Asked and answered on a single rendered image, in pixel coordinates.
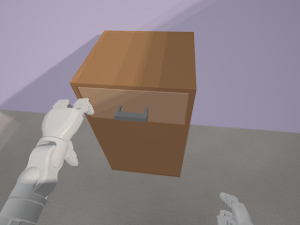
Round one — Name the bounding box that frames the right robot hand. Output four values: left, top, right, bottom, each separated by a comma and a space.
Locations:
217, 192, 253, 225

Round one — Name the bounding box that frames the handle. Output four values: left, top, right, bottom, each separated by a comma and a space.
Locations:
113, 105, 149, 123

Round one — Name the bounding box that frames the robot left forearm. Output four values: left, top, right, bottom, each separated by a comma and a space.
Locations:
0, 136, 68, 225

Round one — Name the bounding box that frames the drawer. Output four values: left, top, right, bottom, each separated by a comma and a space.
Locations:
78, 86, 188, 124

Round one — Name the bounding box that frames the left robot hand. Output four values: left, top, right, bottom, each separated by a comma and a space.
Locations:
41, 97, 94, 166

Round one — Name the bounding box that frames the cabinet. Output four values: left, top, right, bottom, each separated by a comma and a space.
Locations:
70, 30, 197, 178

